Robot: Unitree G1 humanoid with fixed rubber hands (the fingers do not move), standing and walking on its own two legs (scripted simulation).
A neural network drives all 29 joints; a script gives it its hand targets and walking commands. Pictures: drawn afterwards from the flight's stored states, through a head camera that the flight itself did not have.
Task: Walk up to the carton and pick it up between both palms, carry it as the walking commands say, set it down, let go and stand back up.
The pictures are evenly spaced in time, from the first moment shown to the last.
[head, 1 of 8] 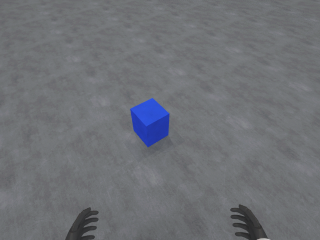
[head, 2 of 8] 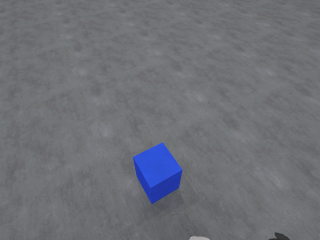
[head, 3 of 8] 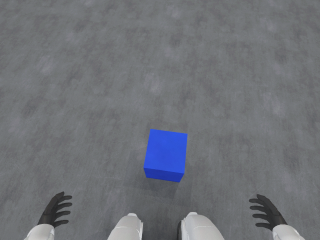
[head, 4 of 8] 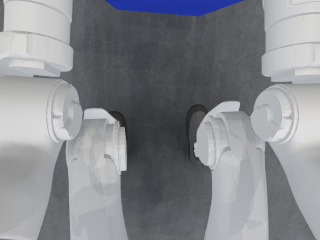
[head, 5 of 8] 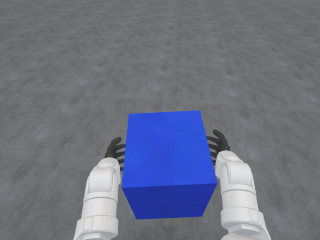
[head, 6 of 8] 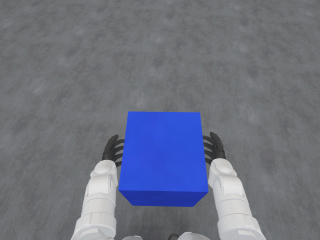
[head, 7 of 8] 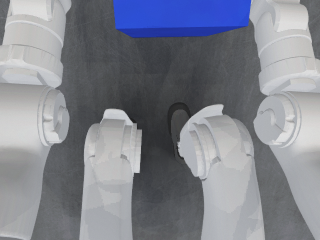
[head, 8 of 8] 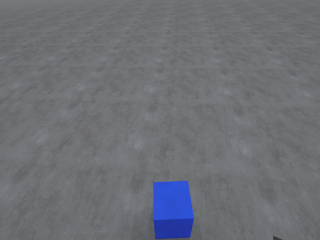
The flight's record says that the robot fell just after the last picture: no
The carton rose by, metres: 0.70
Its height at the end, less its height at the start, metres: +0.00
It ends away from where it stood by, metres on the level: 0.14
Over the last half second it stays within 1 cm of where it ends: yes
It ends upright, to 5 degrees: yes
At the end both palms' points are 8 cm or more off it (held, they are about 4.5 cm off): yes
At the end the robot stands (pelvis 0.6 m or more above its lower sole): yes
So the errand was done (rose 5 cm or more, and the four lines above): yes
